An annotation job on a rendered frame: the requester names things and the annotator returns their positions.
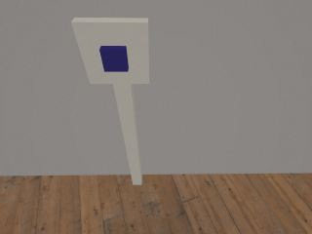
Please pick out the button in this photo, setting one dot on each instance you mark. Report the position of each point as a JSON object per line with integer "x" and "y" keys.
{"x": 114, "y": 58}

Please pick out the panel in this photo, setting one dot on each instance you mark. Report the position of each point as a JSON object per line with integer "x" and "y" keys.
{"x": 91, "y": 34}

